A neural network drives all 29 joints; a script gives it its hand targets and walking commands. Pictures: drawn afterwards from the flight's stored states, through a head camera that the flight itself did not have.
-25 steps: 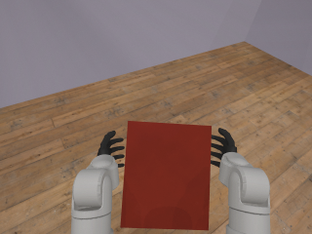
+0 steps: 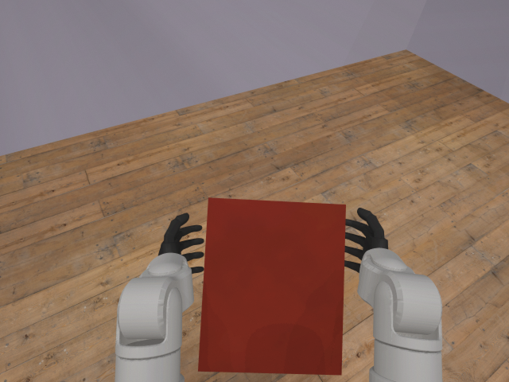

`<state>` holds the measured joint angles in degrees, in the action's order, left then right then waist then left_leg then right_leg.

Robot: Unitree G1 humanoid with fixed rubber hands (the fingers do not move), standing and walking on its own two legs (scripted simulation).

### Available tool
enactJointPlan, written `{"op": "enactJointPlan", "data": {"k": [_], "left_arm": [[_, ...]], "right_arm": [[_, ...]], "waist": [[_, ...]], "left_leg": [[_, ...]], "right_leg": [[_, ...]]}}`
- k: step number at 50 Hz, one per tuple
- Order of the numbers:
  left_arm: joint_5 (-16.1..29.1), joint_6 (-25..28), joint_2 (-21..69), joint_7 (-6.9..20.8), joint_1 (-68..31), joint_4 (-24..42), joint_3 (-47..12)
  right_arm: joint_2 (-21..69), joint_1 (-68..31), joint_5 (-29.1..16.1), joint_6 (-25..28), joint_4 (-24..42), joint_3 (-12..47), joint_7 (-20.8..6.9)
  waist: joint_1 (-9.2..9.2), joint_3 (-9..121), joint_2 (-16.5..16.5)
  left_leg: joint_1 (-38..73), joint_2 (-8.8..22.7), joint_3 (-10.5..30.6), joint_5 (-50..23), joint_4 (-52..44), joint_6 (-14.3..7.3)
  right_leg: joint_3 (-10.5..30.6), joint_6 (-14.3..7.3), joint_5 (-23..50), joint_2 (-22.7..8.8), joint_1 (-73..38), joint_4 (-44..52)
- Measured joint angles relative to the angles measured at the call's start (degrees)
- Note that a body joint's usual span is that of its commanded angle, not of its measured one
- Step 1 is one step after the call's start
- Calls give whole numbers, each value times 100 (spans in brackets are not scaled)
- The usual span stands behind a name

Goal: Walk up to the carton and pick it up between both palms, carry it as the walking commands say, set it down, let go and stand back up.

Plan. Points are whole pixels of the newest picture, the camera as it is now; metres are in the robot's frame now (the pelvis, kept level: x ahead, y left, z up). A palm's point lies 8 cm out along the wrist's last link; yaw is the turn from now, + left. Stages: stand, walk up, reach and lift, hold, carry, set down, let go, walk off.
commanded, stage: carry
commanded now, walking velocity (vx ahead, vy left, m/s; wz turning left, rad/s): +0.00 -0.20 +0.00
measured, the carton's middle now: (268, 272) +0.32 -0.01 -0.02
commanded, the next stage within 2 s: none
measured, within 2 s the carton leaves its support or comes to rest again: neither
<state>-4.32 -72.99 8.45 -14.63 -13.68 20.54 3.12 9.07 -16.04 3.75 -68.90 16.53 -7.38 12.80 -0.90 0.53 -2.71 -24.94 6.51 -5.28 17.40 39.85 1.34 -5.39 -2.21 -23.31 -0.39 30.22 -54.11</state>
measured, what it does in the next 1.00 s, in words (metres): steps to the right: right foot, then left foot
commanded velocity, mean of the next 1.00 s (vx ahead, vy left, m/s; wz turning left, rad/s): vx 0.00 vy -0.05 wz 0.00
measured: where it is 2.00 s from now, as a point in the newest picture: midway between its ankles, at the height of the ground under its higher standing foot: outside the picture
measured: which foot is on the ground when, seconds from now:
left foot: down 0.00-0.10, up 0.12-0.44, down 0.46-1.00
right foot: up 0.00-0.06, down 0.08-0.86, up 0.88-0.98, down 1.00-1.00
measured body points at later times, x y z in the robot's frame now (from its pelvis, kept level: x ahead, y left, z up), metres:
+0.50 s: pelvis -0.08 -0.11 -0.01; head -0.04 -0.09 +0.44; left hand +0.21 +0.04 +0.06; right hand +0.23 -0.24 +0.07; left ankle -0.07 +0.00 -0.72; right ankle -0.01 -0.14 -0.72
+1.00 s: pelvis -0.15 -0.15 +0.01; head -0.15 -0.16 +0.46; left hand +0.13 -0.01 +0.11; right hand +0.15 -0.30 +0.11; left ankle -0.08 -0.01 -0.72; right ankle -0.12 -0.22 -0.72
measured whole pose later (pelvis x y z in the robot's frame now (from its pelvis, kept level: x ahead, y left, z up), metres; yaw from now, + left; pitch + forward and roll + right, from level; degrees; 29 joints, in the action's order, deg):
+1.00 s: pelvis -0.15 -0.15 +0.01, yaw +2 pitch +2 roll +2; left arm -4.3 -72.7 8.3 -13.3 -12.9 19.4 2.5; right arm 9.0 -15.7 3.7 -70.0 18.0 -7.3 13.9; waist -0.7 3.9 -0.3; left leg -22.9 3.7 -8.4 8.3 30.6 0.2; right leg -4.7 5.6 -17.5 -0.4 22.4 -37.0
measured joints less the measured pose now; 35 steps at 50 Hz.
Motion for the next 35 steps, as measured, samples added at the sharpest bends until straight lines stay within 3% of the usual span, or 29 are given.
{"op": "enactJointPlan", "data": {"k": [4, 6, 9, 14, 18, 22, 24, 25, 27, 29, 35], "left_arm": [[0, 3, 0, -21, -6, 29, 0], [2, 30, 5, -19, -7, -99, -37], [1, 32, 5, -8, -7, -270, -105], [0, 32, 18, -14, -66, -251, -105], [-1, 32, 33, -42, -138, -242, -79], [-1, 33, 35, -78, -140, -178, -66], [0, 34, 29, -79, -116, -145, -56], [2, 34, 20, -52, -76, -142, -59], [2, 35, 6, 19, -10, -104, -69], [0, 35, 3, 38, 3, -46, -69], [0, 34, 3, 40, 2, -46, -69]], "right_arm": [[5, -26, 0, 3, 8, 0, 0], [-13, 26, 1, 3, 6, -1, 34], [-39, 134, 0, -48, 30, 0, 83], [-41, 132, 0, -57, 116, 0, 103], [-35, 100, 0, -59, 169, 0, 124], [-18, 37, 0, -60, 171, -1, 124], [-9, 27, -1, -62, 168, 0, 107], [-8, 35, -1, -77, 165, -1, 95], [-9, 38, 0, -83, 165, -1, 92], [-10, 34, 0, -54, 165, 0, 79], [-11, 34, 0, -41, 164, 0, 74]], "waist": [[5, 4, 12], [-1, -38, 186], [5, -65, 175], [0, -66, 183], [-2, -18, 187], [-4, 14, 191], [6, -35, 92], [7, -38, 35], [7, -13, 48], [7, 43, 59], [7, 217, 60]], "left_leg": [[-1, 302, 3, -90, 6, 264], [-3, 518, 112, 42, 128, 309], [-143, 303, 154, 1124, 1196, 304], [-191, -136, 105, 1234, 2365, 287], [-197, -291, 74, 1239, 1876, 243], [-159, -408, 79, 1220, 738, 142], [-135, -493, 62, 342, 205, -82], [-131, -532, 36, 82, 84, -175], [-129, -520, 29, -50, -55, -238], [-129, -493, 7, -95, -136, -227], [-129, -490, -21, -66, -245, -209]], "right_leg": [[16, 17, 134, -45, -851, 1444], [-77, -2, 473, 172, -957, 1639], [-76, -175, 468, 191, -969, 1584], [-223, -360, 529, 199, -905, 1577], [-521, -490, 626, 208, -631, 1576], [-778, -576, 792, 211, -234, 1577], [-799, -581, 900, 160, -117, 1605], [-777, -519, 966, 127, -101, 1659], [-773, -129, 1026, 129, -105, 1791], [-772, -36, 1111, 154, -115, 1915], [-771, -445, 1422, 200, -178, 2220]]}}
